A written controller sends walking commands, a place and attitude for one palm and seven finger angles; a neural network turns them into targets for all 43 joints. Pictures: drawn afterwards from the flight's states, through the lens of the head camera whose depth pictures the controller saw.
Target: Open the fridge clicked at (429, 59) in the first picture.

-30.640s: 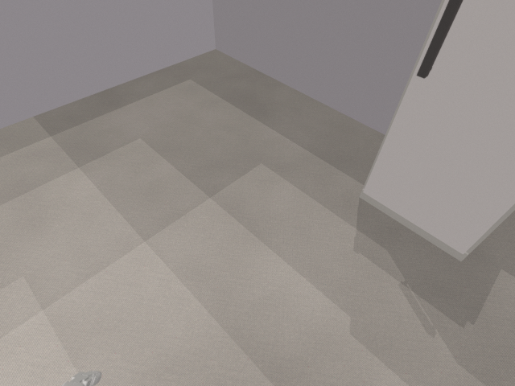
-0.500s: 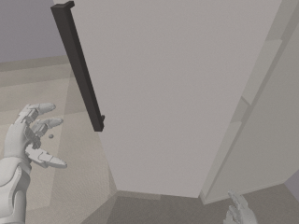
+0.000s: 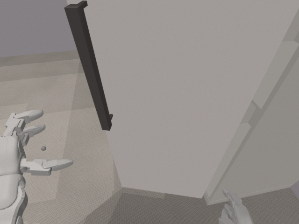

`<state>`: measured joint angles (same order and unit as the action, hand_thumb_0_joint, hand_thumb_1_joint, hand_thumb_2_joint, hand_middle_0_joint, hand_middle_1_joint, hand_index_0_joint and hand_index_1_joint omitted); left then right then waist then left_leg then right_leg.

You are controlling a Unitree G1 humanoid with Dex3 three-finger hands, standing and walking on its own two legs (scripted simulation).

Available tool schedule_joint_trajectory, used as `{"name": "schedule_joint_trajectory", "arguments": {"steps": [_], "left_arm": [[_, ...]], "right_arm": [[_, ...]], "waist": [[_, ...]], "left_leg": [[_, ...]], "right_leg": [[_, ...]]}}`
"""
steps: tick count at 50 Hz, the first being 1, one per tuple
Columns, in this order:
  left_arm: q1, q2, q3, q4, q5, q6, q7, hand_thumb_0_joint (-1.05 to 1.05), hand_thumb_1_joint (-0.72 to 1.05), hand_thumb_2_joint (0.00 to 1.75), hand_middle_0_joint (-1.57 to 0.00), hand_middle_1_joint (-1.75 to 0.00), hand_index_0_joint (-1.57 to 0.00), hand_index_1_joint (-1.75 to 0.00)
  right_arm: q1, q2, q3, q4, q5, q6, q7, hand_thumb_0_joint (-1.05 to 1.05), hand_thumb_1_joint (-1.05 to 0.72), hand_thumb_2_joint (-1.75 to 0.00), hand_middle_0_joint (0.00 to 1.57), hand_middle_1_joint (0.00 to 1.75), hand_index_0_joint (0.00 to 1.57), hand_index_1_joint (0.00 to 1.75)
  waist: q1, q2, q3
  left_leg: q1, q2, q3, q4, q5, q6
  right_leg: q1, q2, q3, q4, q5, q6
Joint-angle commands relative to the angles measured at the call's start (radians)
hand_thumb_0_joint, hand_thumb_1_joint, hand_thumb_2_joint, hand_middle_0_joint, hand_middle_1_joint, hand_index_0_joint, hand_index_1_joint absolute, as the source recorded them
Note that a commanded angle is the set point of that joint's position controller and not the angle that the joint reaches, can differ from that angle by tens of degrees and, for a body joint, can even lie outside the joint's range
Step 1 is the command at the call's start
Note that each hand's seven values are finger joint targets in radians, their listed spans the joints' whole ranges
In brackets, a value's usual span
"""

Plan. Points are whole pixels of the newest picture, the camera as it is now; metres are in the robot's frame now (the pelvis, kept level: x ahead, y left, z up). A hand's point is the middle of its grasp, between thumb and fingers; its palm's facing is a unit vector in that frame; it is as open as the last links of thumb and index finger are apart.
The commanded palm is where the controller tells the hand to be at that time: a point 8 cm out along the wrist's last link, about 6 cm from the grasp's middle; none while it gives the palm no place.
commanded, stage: draw the hand back to the body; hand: left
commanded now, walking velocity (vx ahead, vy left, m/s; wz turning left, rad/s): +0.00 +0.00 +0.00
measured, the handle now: (97, 78) +0.45 +0.22 +0.18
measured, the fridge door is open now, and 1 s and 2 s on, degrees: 71 71 71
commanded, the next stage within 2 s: step back with the hand held close in 0.84 s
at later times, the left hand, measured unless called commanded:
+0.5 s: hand (31, 149) +0.20 +0.28 +0.16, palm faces +0.48 -0.80 -0.36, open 8.5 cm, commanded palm +0.15 +0.31 +0.18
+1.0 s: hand (30, 153) +0.19 +0.28 +0.16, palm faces +0.49 -0.80 -0.35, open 7.5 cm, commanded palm +0.14 +0.31 +0.18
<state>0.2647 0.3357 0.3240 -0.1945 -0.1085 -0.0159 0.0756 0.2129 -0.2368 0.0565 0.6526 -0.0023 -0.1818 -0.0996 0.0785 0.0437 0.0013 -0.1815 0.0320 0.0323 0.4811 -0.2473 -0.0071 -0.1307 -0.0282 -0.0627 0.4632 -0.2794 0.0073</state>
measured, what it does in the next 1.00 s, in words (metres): stands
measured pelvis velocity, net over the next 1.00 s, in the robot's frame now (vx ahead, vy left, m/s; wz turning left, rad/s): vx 0.00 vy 0.01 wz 0.00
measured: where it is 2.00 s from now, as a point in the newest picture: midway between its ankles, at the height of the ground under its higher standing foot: outside the picture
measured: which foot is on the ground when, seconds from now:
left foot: down 0.00-1.00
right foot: down 0.00-1.00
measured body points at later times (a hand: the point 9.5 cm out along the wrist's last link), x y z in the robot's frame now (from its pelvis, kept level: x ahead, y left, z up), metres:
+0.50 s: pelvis +0.01 +0.01 +0.00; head -0.01 +0.00 +0.45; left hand +0.17 +0.32 +0.18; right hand +0.20 -0.21 -0.08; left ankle +0.01 +0.12 -0.74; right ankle -0.02 -0.12 -0.74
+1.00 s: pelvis +0.00 +0.01 +0.00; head -0.02 -0.01 +0.45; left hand +0.16 +0.32 +0.18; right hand +0.19 -0.21 -0.08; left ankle +0.01 +0.12 -0.74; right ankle -0.02 -0.12 -0.74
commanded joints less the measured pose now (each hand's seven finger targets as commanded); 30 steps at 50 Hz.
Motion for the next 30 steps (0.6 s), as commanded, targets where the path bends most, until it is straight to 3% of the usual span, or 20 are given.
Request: {"name": "schedule_joint_trajectory", "arguments": {"steps": [1,5,8,9,12,13,14,23,25,30], "left_arm": [[-0.158,0.198,0.083,-0.263,0.026,-0.094,0.037,0.0,0.1,0.51,-0.23,-0.77,-0.23,-0.77],[-0.097,0.205,0.103,-0.265,0.032,-0.102,0.045,0.0,0.25,0.58,-0.22,-0.68,-0.22,-0.68],[-0.046,0.219,0.131,-0.28,0.036,-0.106,0.044,0.0,0.36,0.64,-0.22,-0.62,-0.22,-0.62],[-0.036,0.195,0.112,-0.293,0.034,-0.107,0.042,0.0,0.39,0.65,-0.22,-0.6,-0.22,-0.6],[-0.024,0.195,0.114,-0.329,0.037,-0.112,0.042,0.0,0.5,0.71,-0.21,-0.53,-0.21,-0.53],[0.011,0.211,0.134,-0.314,0.036,-0.107,0.042,0.0,0.54,0.73,-0.21,-0.51,-0.21,-0.51],[0.02,0.19,0.12,-0.318,0.032,-0.106,0.04,0.0,0.57,0.74,-0.21,-0.49,-0.21,-0.49],[0.06,0.207,0.147,-0.403,0.038,-0.105,0.043,0.0,0.9,0.9,-0.2,-0.3,-0.2,-0.3],[0.059,0.193,0.137,-0.386,0.036,-0.101,0.043,0.0,0.9,0.9,-0.2,-0.3,-0.2,-0.3],[0.039,0.189,0.133,-0.37,0.035,-0.094,0.042,0.0,0.9,0.9,-0.2,-0.3,-0.2,-0.3]], "right_arm": [[-0.135,-0.107,-0.056,-0.154,0.0,-0.04,-0.011,0.0,-0.9,-0.9,0.2,0.3,0.2,0.3],[-0.139,-0.107,-0.058,-0.151,-0.006,-0.029,-0.01,0.0,-0.9,-0.9,0.2,0.3,0.2,0.3],[-0.143,-0.108,-0.065,-0.151,-0.008,-0.021,-0.006,0.0,-0.9,-0.9,0.2,0.3,0.2,0.3],[-0.141,-0.1,-0.062,-0.155,-0.006,-0.017,-0.002,0.0,-0.9,-0.9,0.2,0.3,0.2,0.3],[-0.141,-0.1,-0.064,-0.159,-0.008,-0.01,0.003,0.0,-0.9,-0.9,0.2,0.3,0.2,0.3],[-0.141,-0.105,-0.066,-0.159,-0.012,-0.011,0.002,0.0,-0.9,-0.9,0.2,0.3,0.2,0.3],[-0.139,-0.098,-0.066,-0.165,-0.009,-0.008,0.004,0.0,-0.9,-0.9,0.2,0.3,0.2,0.3],[-0.139,-0.097,-0.069,-0.17,-0.012,0.002,0.008,0.0,-0.9,-0.9,0.2,0.3,0.2,0.3],[-0.139,-0.093,-0.069,-0.17,-0.013,0.005,0.006,0.0,-0.9,-0.9,0.2,0.3,0.2,0.3],[-0.14,-0.094,-0.07,-0.169,-0.012,0.014,0.003,0.0,-0.9,-0.9,0.2,0.3,0.2,0.3]], "waist": [[-0.014,0.042,-0.099],[-0.004,-0.004,-0.087],[0.004,0.011,-0.081],[0.0,0.031,-0.083],[0.0,0.046,-0.078],[0.005,0.013,-0.063],[-0.001,-0.016,-0.06],[0.003,0.06,-0.065],[-0.001,0.011,-0.056],[-0.003,-0.003,-0.045]], "left_leg": [[0.097,-0.025,-0.009,-0.099,0.143,0.038],[0.095,-0.026,-0.013,-0.111,0.179,0.038],[0.102,-0.025,-0.009,-0.113,0.212,0.037],[0.104,-0.022,-0.011,-0.115,0.225,0.033],[0.112,-0.021,-0.013,-0.121,0.226,0.027],[0.107,-0.02,-0.013,-0.124,0.232,0.029],[0.097,-0.017,-0.012,-0.122,0.233,0.031],[0.116,-0.017,-0.012,-0.122,0.256,0.023],[0.107,-0.019,-0.009,-0.119,0.25,0.027],[0.109,-0.02,-0.006,-0.122,0.231,0.031]], "right_leg": [[-0.013,0.012,0.023,-0.094,0.157,-0.013],[0.014,0.016,0.016,-0.099,0.192,-0.012],[0.024,0.018,0.016,-0.105,0.223,-0.014],[0.038,0.014,0.013,-0.095,0.229,-0.015],[0.031,0.02,0.012,-0.099,0.221,-0.016],[0.029,0.024,0.008,-0.11,0.232,-0.014],[0.04,0.018,0.008,-0.101,0.237,-0.012],[0.041,0.022,0.008,-0.112,0.245,-0.016],[0.038,0.021,0.007,-0.108,0.252,-0.013],[0.03,0.019,0.008,-0.117,0.237,-0.011]]}}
